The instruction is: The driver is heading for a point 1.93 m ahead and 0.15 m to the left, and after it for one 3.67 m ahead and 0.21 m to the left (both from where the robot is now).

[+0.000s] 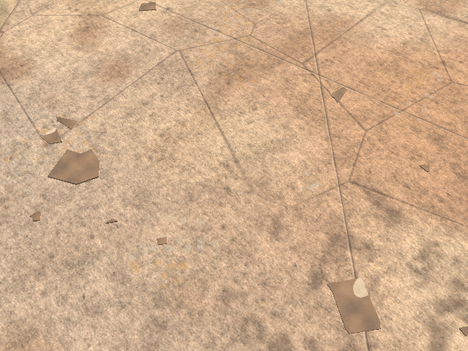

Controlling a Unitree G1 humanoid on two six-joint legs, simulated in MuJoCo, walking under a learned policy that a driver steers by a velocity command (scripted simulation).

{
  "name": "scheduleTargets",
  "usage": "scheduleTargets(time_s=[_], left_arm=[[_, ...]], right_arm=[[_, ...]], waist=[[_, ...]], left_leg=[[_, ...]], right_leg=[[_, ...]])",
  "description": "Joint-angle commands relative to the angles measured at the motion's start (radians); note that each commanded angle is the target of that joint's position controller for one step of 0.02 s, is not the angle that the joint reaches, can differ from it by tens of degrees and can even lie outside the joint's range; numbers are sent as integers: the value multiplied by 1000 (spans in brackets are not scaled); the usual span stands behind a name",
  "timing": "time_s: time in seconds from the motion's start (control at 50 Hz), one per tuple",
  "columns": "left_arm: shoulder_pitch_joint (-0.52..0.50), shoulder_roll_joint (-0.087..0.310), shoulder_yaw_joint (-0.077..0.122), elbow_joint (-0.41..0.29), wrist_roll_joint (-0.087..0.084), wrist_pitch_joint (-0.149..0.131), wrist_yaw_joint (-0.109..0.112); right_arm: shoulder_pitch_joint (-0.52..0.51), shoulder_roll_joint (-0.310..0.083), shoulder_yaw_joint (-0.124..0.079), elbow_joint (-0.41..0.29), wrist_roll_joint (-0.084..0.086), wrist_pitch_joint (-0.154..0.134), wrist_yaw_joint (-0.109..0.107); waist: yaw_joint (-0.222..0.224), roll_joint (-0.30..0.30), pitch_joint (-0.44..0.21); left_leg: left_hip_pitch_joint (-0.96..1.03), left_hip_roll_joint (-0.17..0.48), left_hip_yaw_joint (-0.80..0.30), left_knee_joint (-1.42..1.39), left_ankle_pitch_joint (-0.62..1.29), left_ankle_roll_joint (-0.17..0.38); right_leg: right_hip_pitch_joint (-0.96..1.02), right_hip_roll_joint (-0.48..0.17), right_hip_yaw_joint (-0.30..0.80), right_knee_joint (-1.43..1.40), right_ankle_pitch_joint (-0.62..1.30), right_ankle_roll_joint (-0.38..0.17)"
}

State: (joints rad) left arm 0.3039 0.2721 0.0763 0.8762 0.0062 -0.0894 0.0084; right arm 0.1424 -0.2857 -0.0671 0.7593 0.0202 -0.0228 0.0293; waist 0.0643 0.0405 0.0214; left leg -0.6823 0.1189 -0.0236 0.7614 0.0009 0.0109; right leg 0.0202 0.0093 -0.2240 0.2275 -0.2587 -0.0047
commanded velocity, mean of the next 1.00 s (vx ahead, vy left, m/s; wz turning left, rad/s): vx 0.50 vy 0.00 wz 0.27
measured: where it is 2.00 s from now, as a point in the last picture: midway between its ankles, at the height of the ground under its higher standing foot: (207, 163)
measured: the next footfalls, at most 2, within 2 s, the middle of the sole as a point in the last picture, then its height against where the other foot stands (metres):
left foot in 0.14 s outside the picture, level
right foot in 0.66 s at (263, 320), level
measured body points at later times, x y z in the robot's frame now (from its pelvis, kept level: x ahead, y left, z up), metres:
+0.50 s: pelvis +0.28 +0.06 +0.00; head +0.30 +0.08 +0.45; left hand +0.42 +0.35 -0.09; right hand +0.40 -0.20 -0.10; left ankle +0.20 +0.13 -0.74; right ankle +0.50 -0.07 -0.69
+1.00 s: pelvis +0.57 +0.07 +0.01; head +0.59 +0.07 +0.46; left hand +0.52 +0.34 -0.12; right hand +0.81 -0.13 -0.09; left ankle +0.69 +0.29 -0.68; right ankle +0.54 -0.03 -0.74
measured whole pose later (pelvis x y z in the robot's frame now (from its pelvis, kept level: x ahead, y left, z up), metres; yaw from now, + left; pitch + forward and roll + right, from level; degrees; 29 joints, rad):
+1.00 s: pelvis +0.57 +0.07 +0.01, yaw +15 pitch +2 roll -1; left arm 0.34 0.26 0.04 0.88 -0.01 -0.09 -0.02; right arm 0.14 -0.28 -0.05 0.73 0.01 -0.06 0.00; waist 0.07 0.04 0.01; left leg -0.67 0.12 -0.05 0.72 0.00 -0.01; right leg -0.06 0.07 -0.04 0.23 -0.20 -0.06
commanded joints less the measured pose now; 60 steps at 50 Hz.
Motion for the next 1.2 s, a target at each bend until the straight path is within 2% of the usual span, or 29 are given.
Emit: scheduleTargets(time_s=[0.02,0.08,0.1,0.12,0.14,0.16,0.18,0.2,0.22,0.24,0.28,0.36,0.44,0.56,0.62,0.64,0.66,0.68,0.7,0.72,0.76,0.8,0.86,0.98,1.08,1.14,1.16,1.18,1.2], left_arm=[[-25,181,44,-50,-17,3,7],[-32,216,56,-45,-32,26,9],[-42,229,60,-48,-37,34,11],[-61,229,58,-52,-42,43,13],[-47,201,45,-59,-30,41,15],[22,61,3,-113,17,23,8],[-18,79,-8,-134,-8,-21,-3],[-133,151,10,-163,-51,-46,-14],[-158,141,4,-170,-50,-60,-14],[-154,139,7,-156,-23,-63,-6],[-110,153,19,-133,-7,-39,-7],[-153,92,1,-144,5,-6,-8],[-278,67,-14,-170,-5,-10,-20],[-379,94,-12,-210,-15,-27,-47],[-290,125,1,-193,-14,-34,-52],[-176,153,18,-158,-11,-36,-47],[-13,200,33,-125,1,-37,-41],[110,289,58,-103,11,-30,-38],[145,222,40,-79,-14,-25,-46],[78,169,22,-89,-25,-22,-43],[-47,123,3,-110,-7,-10,-39],[-89,99,-8,-114,7,-16,-39],[-75,129,-1,-94,-4,-25,-33],[3,164,6,-51,-20,-9,-16],[84,178,11,-4,-28,18,-11],[64,201,20,3,-30,34,-3],[48,199,18,2,-32,39,-2],[46,168,4,-7,-24,40,-1],[115,75,-26,-40,-7,26,-6]], right_arm=[[-108,-33,1,-104,0,-10,19],[-95,-66,-15,-130,-2,-5,29],[-34,-90,-29,-123,-1,-2,28],[101,-130,-54,-91,3,-1,23],[274,-204,-93,-43,7,6,6],[288,-331,-117,-36,15,7,-11],[295,-301,-97,-84,3,-13,-2],[276,-222,-74,-76,-5,-29,5],[235,-190,-65,-75,-2,-39,3],[159,-155,-55,-87,-2,-41,1],[80,-103,-34,-117,-21,-42,-8],[122,-136,-39,-89,-16,-53,-27],[167,-142,-37,-59,-10,-51,-37],[248,-153,-40,1,-4,-41,-38],[231,-166,-45,9,-5,-28,-44],[216,-157,-40,5,-6,-23,-44],[210,-122,-23,-11,-16,-22,-45],[338,-42,2,-25,-13,-37,-40],[321,-59,4,-20,-4,-52,-37],[230,-137,-15,-38,15,-61,-32],[114,-132,-14,-67,0,-67,-31],[147,-107,-18,-55,-9,-54,-32],[140,-71,-9,-57,-15,-41,-37],[-55,-30,10,-99,-14,-57,-24],[-175,-41,11,-144,-2,-69,3],[-117,-80,-2,-138,-5,-74,12],[-18,-107,-19,-110,-10,-76,7],[145,-160,-44,-68,-17,-76,-3],[286,-257,-66,-51,-41,-73,-13]], waist=[[3,-75,73],[-33,-106,39],[-73,-122,-8],[-154,-110,-78],[-230,-57,-171],[-141,218,-220],[-160,171,-397],[-195,76,-289],[-166,42,-193],[-119,-18,-132],[-58,6,-97],[-62,-4,-52],[-118,22,-12],[-152,36,39],[-94,68,-1],[-34,55,-74],[36,14,-212],[16,-218,-373],[36,-312,-397],[42,-214,-234],[-4,-96,-59],[-56,-129,-35],[-70,-122,-21],[-7,-95,13],[25,-101,46],[-31,-126,5],[-92,-121,-54],[-166,-97,-171],[-176,76,-345]], left_leg=[[-5,-3,34,-85,-9,25],[74,-64,100,-115,-154,75],[168,-106,132,-115,-202,97],[351,-158,156,-170,-174,129],[647,-159,85,-203,-132,171],[964,101,-421,-267,-218,325],[1084,228,-839,-449,-387,441],[1039,205,-718,-485,-341,376],[912,164,-580,-473,-269,338],[767,122,-476,-471,-168,303],[592,84,-359,-508,0,283],[495,50,-221,-563,147,277],[482,2,-135,-576,29,216],[656,93,-200,-511,10,201],[717,100,-199,-406,250,168],[701,53,-161,-274,397,146],[575,0,-117,-45,318,112],[197,-153,-44,343,-86,28],[8,-202,-122,492,-577,18],[-89,-136,-139,560,-527,28],[-65,-47,-72,462,-372,32],[38,-3,-70,376,-300,23],[35,14,-45,274,-236,-7],[62,-17,4,-98,74,-27],[41,-47,7,-230,44,1],[148,-81,27,-270,-66,45],[309,-109,51,-302,-60,68],[575,-74,22,-278,-27,105],[990,186,-317,-250,-57,221]], right_leg=[[-5,-302,62,-76,329,-145],[75,-316,24,61,656,-114],[79,-309,8,170,822,-102],[37,-277,-22,358,898,-76],[-143,-236,-32,623,740,-31],[-592,-72,-8,996,-89,40],[-760,31,260,1171,-363,42],[-862,-25,314,1180,-276,16],[-860,-68,307,1106,-190,-6],[-794,-107,308,1014,-128,-7],[-658,-144,306,917,-59,3],[-644,-138,267,719,87,53],[-594,-98,248,438,358,56],[-645,-70,257,286,312,1],[-524,-33,222,252,199,-47],[-361,-6,194,229,218,-75],[-88,-102,286,278,260,-132],[309,-337,700,246,108,-288],[372,-395,973,87,-96,-326],[259,-370,868,62,-208,-274],[-17,-294,653,12,-83,-230],[-150,-243,553,-37,54,-219],[-196,-230,453,-86,202,-242],[-163,-175,300,-102,306,-196],[-15,-242,320,-43,328,-186],[53,-264,320,63,535,-157],[26,-232,300,185,676,-138],[-85,-178,271,384,648,-107],[-441,-61,216,764,293,-45]])
Velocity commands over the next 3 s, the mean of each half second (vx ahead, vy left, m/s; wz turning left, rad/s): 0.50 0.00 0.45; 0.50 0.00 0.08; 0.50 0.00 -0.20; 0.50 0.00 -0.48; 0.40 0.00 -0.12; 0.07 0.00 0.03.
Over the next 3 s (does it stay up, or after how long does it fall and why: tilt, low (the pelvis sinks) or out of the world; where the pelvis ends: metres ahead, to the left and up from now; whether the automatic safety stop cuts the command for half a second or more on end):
stays up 1.45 0.13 -0.01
